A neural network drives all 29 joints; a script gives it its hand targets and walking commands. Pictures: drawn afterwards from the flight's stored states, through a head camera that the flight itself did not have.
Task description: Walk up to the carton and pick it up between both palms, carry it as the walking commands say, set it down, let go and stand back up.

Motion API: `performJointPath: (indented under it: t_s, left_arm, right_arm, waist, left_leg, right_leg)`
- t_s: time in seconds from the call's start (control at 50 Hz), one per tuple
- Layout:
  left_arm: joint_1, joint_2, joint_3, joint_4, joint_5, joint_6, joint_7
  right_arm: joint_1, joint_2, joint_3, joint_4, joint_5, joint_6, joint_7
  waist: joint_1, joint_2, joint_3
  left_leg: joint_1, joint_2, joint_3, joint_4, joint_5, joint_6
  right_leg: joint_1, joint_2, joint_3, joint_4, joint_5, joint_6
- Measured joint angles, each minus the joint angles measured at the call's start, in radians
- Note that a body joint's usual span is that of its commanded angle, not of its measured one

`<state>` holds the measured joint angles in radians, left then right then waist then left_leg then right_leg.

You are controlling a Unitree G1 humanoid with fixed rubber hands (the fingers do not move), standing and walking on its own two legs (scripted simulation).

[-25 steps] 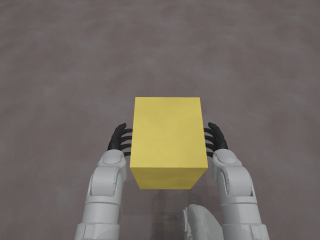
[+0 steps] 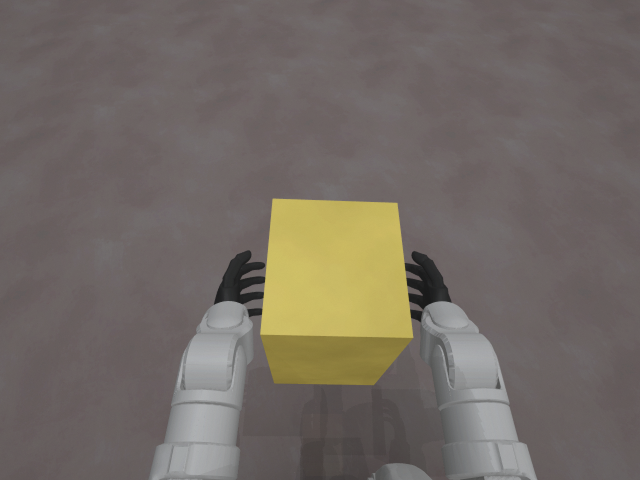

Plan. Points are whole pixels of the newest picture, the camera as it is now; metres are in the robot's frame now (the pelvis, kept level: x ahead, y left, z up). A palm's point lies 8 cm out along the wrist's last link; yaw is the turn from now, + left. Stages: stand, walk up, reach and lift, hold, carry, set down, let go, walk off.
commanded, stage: carry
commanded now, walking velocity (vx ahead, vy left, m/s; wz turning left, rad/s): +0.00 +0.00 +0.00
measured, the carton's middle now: (329, 302) +0.35 +0.00 -0.06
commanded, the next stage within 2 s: none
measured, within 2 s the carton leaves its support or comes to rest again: neither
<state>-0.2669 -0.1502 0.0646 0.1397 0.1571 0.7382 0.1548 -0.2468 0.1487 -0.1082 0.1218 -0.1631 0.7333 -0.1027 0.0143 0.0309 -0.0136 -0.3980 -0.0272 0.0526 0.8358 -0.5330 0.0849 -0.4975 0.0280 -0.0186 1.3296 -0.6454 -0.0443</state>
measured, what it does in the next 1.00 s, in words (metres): walks ahead: right foot, then left foot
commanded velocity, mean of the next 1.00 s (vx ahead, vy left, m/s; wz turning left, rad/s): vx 0.40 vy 0.00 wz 0.00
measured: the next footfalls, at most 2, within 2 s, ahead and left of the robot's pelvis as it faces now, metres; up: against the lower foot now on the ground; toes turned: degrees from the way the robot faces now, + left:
right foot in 0.16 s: +0.25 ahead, -0.10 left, +0.00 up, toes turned -4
left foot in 0.40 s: +0.22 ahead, +0.07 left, +0.00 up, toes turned +4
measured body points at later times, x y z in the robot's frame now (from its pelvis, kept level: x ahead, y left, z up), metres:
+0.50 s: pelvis +0.30 +0.01 +0.02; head +0.35 +0.02 +0.46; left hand +0.61 +0.15 +0.07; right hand +0.62 -0.11 +0.07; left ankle +0.18 +0.07 -0.70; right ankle +0.22 -0.10 -0.66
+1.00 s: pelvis +0.66 +0.03 +0.01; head +0.67 +0.03 +0.46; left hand +0.94 +0.18 +0.09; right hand +0.97 -0.08 +0.09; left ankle +0.83 +0.17 -0.67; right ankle +0.50 -0.06 -0.70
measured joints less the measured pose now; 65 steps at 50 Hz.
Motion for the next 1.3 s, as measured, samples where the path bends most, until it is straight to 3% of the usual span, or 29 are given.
performJointPath:
  t_s: [0.08,0.16,0.22,0.28,0.32,0.36,0.4,0.46,0.56,0.62,0.66,0.68,0.72,0.78,0.84,0.9,0.94,1.02,1.06,1.1,1.14,1.18,1.22,1.24,1.26,1.28,1.3]
  left_arm:
    - [0.000,-0.002,0.000,-0.022,0.000,-0.007,-0.013]
    - [0.001,-0.003,-0.003,-0.025,0.000,0.012,-0.026]
    - [0.001,-0.004,-0.003,-0.016,0.000,0.020,-0.023]
    - [0.001,-0.004,-0.003,0.014,0.000,0.047,-0.016]
    - [0.001,-0.004,-0.003,0.017,0.000,0.060,-0.013]
    - [0.003,-0.004,-0.008,-0.006,0.000,0.074,-0.013]
    - [0.008,-0.002,-0.025,-0.096,0.000,0.126,-0.012]
    - [0.008,-0.002,-0.027,-0.217,-0.001,0.202,-0.011]
    - [0.008,-0.001,-0.027,-0.367,-0.013,0.315,-0.012]
    - [0.008,-0.001,-0.035,-0.408,-0.019,0.364,-0.011]
    - [0.008,-0.001,-0.045,-0.412,-0.019,0.393,-0.011]
    - [0.007,-0.001,-0.049,-0.412,-0.019,0.407,-0.010]
    - [0.004,-0.003,-0.057,-0.389,-0.018,0.423,-0.002]
    - [-0.006,-0.005,-0.059,-0.341,-0.018,0.464,0.015]
    - [-0.006,-0.005,-0.060,-0.324,-0.018,0.496,0.022]
    - [-0.006,-0.006,-0.059,-0.325,-0.018,0.499,0.024]
    - [-0.006,-0.006,-0.058,-0.327,-0.018,0.502,0.025]
    - [-0.010,-0.006,-0.056,-0.363,-0.018,0.502,0.025]
    - [-0.017,-0.005,-0.039,-0.376,-0.018,0.502,0.025]
    - [-0.049,-0.005,0.000,-0.376,-0.018,0.502,0.023]
    - [-0.053,-0.008,0.022,-0.373,-0.018,0.503,0.022]
    - [-0.052,-0.015,0.032,-0.366,-0.018,0.510,0.023]
    - [-0.052,-0.018,0.036,-0.366,-0.019,0.514,0.023]
    - [-0.052,-0.017,0.036,-0.367,-0.019,0.513,0.022]
    - [-0.052,-0.018,0.036,-0.366,-0.019,0.513,0.022]
    - [-0.051,-0.018,0.036,-0.365,-0.019,0.513,0.022]
    - [-0.051,-0.018,0.035,-0.365,-0.019,0.513,0.022]
  right_arm:
    - [0.003,0.000,0.010,-0.056,0.000,0.024,-0.012]
    - [0.014,-0.002,0.020,-0.098,0.000,0.071,-0.024]
    - [0.013,-0.003,0.014,-0.080,0.000,0.070,-0.017]
    - [0.021,-0.004,0.008,-0.037,0.000,0.074,-0.011]
    - [0.021,-0.005,0.007,-0.029,0.000,0.080,-0.008]
    - [0.021,-0.005,0.010,-0.054,0.004,0.098,-0.011]
    - [0.021,-0.004,0.020,-0.138,0.014,0.146,-0.015]
    - [0.016,-0.003,0.044,-0.233,0.025,0.204,-0.022]
    - [0.010,-0.002,0.074,-0.372,0.032,0.315,-0.038]
    - [0.009,-0.001,0.077,-0.425,0.032,0.377,-0.044]
    - [0.008,0.000,0.070,-0.446,0.032,0.421,-0.046]
    - [0.006,0.000,0.065,-0.453,0.032,0.441,-0.046]
    - [0.004,-0.001,0.045,-0.430,0.036,0.453,-0.037]
    - [0.004,-0.001,0.018,-0.370,0.045,0.471,-0.025]
    - [0.003,-0.001,0.012,-0.345,0.047,0.494,-0.022]
    - [0.001,0.000,0.011,-0.342,0.047,0.494,-0.021]
    - [0.000,0.000,0.012,-0.341,0.047,0.495,-0.021]
    - [-0.015,0.004,0.012,-0.370,0.046,0.496,-0.023]
    - [-0.044,0.011,0.009,-0.358,0.046,0.496,-0.026]
    - [-0.090,0.024,0.002,-0.325,0.046,0.482,-0.033]
    - [-0.107,0.030,0.000,-0.299,0.046,0.477,-0.038]
    - [-0.107,0.031,-0.003,-0.289,0.046,0.483,-0.038]
    - [-0.107,0.031,-0.002,-0.292,0.046,0.491,-0.040]
    - [-0.107,0.031,-0.002,-0.294,0.046,0.492,-0.041]
    - [-0.107,0.031,-0.001,-0.294,0.046,0.492,-0.041]
    - [-0.105,0.030,0.000,-0.294,0.046,0.492,-0.041]
    - [-0.103,0.029,0.001,-0.295,0.046,0.492,-0.041]
  waist:
    - [-0.042,0.024,0.000]
    - [-0.054,0.020,-0.001]
    - [-0.048,0.030,0.015]
    - [-0.028,0.000,0.020]
    - [-0.004,-0.011,0.019]
    - [0.021,-0.028,0.019]
    - [0.023,-0.033,0.019]
    - [0.022,-0.022,0.007]
    - [0.008,0.023,-0.009]
    - [-0.010,0.025,-0.010]
    - [-0.017,0.024,-0.012]
    - [-0.020,0.023,-0.013]
    - [-0.024,0.055,-0.007]
    - [-0.024,-0.006,-0.002]
    - [0.009,-0.043,0.008]
    - [0.051,-0.046,0.022]
    - [0.063,-0.044,0.020]
    - [0.037,-0.044,-0.023]
    - [0.020,-0.024,-0.046]
    - [-0.009,-0.044,-0.032]
    - [-0.024,-0.059,-0.019]
    - [-0.033,-0.058,-0.006]
    - [-0.034,-0.057,0.008]
    - [-0.033,-0.057,0.012]
    - [-0.032,-0.055,0.012]
    - [-0.029,-0.051,0.011]
    - [-0.028,-0.043,0.011]
  left_leg:
    - [0.061,0.004,0.004,-0.005,-0.078,-0.002]
    - [0.198,0.004,0.005,0.017,-0.180,-0.016]
    - [0.176,0.016,-0.003,0.265,-0.092,-0.060]
    - [0.127,-0.016,-0.005,0.373,-0.075,-0.067]
    - [0.097,-0.019,-0.007,0.289,-0.100,-0.067]
    - [0.094,-0.017,-0.008,0.066,-0.113,-0.068]
    - [0.100,-0.010,-0.006,-0.152,0.069,-0.059]
    - [0.135,-0.013,0.000,-0.186,0.057,-0.011]
    - [0.228,0.020,0.000,-0.220,-0.034,-0.004]
    - [0.312,0.031,0.001,-0.237,-0.096,-0.012]
    - [0.380,0.039,0.002,-0.230,-0.144,-0.021]
    - [0.405,0.044,0.003,-0.194,-0.168,-0.029]
    - [0.374,0.088,0.001,0.047,-0.112,-0.063]
    - [0.152,0.028,-0.030,0.567,-0.111,-0.109]
    - [-0.084,-0.005,-0.033,0.726,-0.195,-0.111]
    - [-0.264,0.018,-0.035,0.582,-0.148,-0.105]
    - [-0.292,0.047,-0.036,0.294,0.051,-0.102]
    - [-0.256,0.054,-0.035,-0.193,0.474,-0.090]
    - [-0.203,0.074,-0.033,-0.260,0.656,-0.036]
    - [-0.202,0.067,-0.015,-0.179,0.459,-0.048]
    - [-0.199,0.062,0.000,-0.165,0.424,-0.060]
    - [-0.177,0.062,0.001,-0.186,0.413,-0.068]
    - [-0.152,0.066,0.002,-0.203,0.402,-0.078]
    - [-0.142,0.069,0.002,-0.203,0.393,-0.084]
    - [-0.134,0.069,0.002,-0.203,0.383,-0.090]
    - [-0.123,0.071,0.001,-0.203,0.372,-0.095]
    - [-0.111,0.075,0.001,-0.203,0.361,-0.096]
  right_leg:
    - [-0.201,-0.025,-0.004,-0.013,0.012,0.000]
    - [-0.185,-0.015,-0.074,-0.435,0.370,0.000]
    - [-0.112,-0.002,-0.094,-0.402,0.277,-0.024]
    - [-0.003,-0.015,-0.097,-0.452,0.229,-0.033]
    - [0.063,-0.015,-0.097,-0.532,0.236,-0.032]
    - [0.110,-0.021,-0.090,-0.592,0.243,-0.028]
    - [0.136,-0.029,-0.096,-0.616,0.228,-0.011]
    - [0.114,-0.028,-0.082,-0.521,0.209,-0.004]
    - [-0.032,-0.015,-0.105,-0.231,0.080,-0.004]
    - [-0.127,-0.013,-0.140,-0.241,0.110,-0.004]
    - [-0.125,0.004,-0.177,-0.405,0.231,-0.004]
    - [-0.099,0.016,-0.203,-0.515,0.325,-0.004]
    - [-0.043,0.044,-0.234,-0.495,0.294,-0.044]
    - [0.047,0.013,-0.236,-0.492,0.196,-0.075]
    - [0.168,-0.003,-0.226,-0.607,0.189,-0.065]
    - [0.301,-0.017,-0.196,-0.713,0.181,-0.030]
    - [0.399,-0.031,-0.177,-0.783,0.169,-0.005]
    - [0.511,-0.065,-0.156,-0.783,0.094,0.027]
    - [0.469,-0.075,-0.128,-0.573,0.093,0.044]
    - [0.323,-0.063,-0.041,-0.271,0.106,0.050]
    - [0.175,-0.037,0.014,-0.124,0.102,0.050]
    - [0.080,-0.040,0.009,-0.175,0.073,0.051]
    - [0.040,-0.049,-0.007,-0.362,0.045,0.051]
    - [0.039,-0.052,-0.017,-0.483,0.081,0.051]
    - [0.045,-0.052,-0.023,-0.571,0.198,0.049]
    - [0.063,-0.051,-0.026,-0.612,0.332,0.046]
    - [0.078,-0.047,-0.030,-0.623,0.359,0.039]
